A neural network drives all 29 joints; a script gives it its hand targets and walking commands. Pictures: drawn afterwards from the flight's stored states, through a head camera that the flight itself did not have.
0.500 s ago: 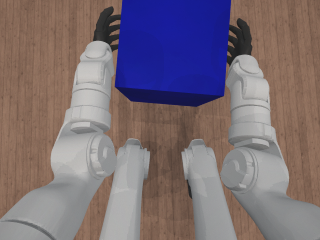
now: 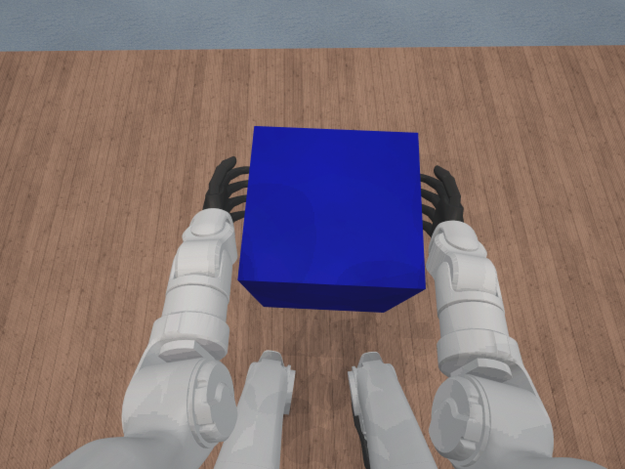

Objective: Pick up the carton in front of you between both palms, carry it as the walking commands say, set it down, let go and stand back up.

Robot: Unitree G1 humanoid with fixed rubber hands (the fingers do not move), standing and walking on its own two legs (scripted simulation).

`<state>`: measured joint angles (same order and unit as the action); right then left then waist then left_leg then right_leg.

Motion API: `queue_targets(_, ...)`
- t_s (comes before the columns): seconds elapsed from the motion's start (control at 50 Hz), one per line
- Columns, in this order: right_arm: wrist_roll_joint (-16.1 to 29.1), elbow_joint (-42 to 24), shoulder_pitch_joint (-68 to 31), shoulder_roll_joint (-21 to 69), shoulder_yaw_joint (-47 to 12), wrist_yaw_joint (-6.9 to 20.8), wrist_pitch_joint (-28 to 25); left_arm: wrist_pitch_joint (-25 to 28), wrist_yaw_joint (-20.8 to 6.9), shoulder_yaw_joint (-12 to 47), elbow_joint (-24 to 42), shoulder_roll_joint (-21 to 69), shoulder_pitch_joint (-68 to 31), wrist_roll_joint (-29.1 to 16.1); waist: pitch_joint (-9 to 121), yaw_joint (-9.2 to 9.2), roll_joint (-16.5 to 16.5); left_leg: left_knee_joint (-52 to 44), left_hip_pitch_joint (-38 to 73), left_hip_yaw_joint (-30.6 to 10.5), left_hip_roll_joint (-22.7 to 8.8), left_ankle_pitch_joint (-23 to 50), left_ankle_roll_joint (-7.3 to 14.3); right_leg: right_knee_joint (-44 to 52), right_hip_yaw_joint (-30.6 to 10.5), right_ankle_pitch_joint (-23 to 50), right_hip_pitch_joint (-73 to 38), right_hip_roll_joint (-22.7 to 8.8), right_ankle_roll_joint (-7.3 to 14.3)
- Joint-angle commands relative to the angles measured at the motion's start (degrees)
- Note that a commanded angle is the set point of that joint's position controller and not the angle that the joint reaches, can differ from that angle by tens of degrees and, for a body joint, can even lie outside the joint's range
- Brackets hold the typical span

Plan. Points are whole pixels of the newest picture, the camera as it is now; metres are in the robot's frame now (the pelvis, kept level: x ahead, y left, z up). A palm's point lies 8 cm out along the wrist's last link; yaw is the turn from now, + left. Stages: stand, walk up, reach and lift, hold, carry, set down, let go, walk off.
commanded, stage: reach and lift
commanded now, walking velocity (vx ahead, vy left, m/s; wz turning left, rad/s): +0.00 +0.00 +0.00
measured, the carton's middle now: (328, 233) +0.42 -0.01 -0.11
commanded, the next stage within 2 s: hold in 1.70 s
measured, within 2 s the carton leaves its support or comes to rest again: neither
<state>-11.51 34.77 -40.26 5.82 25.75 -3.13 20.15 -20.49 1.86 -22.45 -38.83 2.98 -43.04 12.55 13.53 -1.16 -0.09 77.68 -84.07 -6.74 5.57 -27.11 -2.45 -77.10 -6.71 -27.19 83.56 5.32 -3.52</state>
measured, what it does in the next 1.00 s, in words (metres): rises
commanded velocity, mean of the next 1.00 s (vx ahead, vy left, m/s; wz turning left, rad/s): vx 0.00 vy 0.00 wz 0.00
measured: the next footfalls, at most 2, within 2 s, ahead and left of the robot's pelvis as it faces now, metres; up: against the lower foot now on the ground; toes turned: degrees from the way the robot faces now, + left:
none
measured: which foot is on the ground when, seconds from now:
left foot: down 0.00-1.00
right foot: down 0.00-1.00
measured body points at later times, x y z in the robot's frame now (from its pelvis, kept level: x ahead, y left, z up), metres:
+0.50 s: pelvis +0.05 -0.01 +0.13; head +0.10 +0.00 +0.57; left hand +0.38 +0.15 +0.10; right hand +0.38 -0.16 +0.10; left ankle +0.07 +0.13 -0.58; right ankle +0.07 -0.14 -0.58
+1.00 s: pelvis +0.04 -0.01 +0.15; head +0.02 -0.01 +0.60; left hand +0.35 +0.15 +0.17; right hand +0.35 -0.16 +0.17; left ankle +0.07 +0.13 -0.58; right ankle +0.07 -0.14 -0.58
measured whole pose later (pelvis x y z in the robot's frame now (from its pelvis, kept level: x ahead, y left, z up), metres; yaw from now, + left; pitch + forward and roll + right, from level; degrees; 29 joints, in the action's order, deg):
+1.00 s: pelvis +0.04 -0.01 +0.15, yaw +0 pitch -3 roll +0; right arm -17.1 22.8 -18.4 9.6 17.4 0.5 35.0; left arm -35.4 -0.2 -17.5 -22.9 9.3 -18.3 17.2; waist 0.7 -0.1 -0.1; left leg 27.1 -10.9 -8.3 2.4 -12.8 -1.2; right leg -27.3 -8.2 -13.0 10.9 2.4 -1.1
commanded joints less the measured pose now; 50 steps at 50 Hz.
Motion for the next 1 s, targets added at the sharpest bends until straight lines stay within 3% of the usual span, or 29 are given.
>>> queue_targets(0.0,8.0,3.3,-32.6,60.7,-33.6,14.6,-0.7,1.6,-13.3,30.6,-1.7,63.2,-29.8,-8.4,40.1,0.06,1.5,-13.3,30.9,6.4,3.7,13.8,1.2,12.2,7.6,13.0,-26.4,4.3,1.4)
queue_targets(0.3,7.4,-0.7,-14.4,61.5,-39.5,14.3,-0.8,1.9,-13.7,35.9,3.9,63.1,-12.6,-8.2,27.3,0.66,0.6,-31.5,51.5,3.3,2.0,21.6,1.8,30.9,3.3,21.8,-50.3,2.2,2.4)
queue_targets(0.54,8.8,-8.0,-2.1,60.1,-44.4,15.1,5.4,-4.4,-14.4,40.8,11.6,62.4,-0.6,-10.2,14.6,0.94,0.2,-46.8,69.8,2.2,0.6,30.6,1.6,46.1,2.4,31.0,-69.1,0.7,2.1)
queue_targets(0.66,9.6,-12.1,1.4,59.6,-45.2,15.9,10.7,-10.0,-14.9,42.4,17.5,60.9,2.1,-11.0,6.1,0.99,-0.2,-53.4,75.3,2.2,0.1,28.4,1.5,52.6,2.1,29.3,-75.4,0.3,2.2)
queue_targets(0.78,7.3,-9.9,-0.7,58.1,-39.8,17.1,13.8,-13.2,-16.0,36.8,15.3,59.8,0.4,-8.6,-3.8,1.33,0.0,-56.4,74.5,3.0,-0.1,17.4,2.0,55.7,2.6,18.1,-74.2,-0.1,2.8)
queue_targets(0.98,7.6,-10.7,-9.7,59.7,-40.3,18.0,13.5,-13.0,-17.0,37.3,15.6,62.0,-8.3,-9.1,0.7,0.99,0.0,-55.6,76.2,3.5,-0.3,15.4,2.0,54.9,3.3,15.6,-75.7,-0.2,3.0)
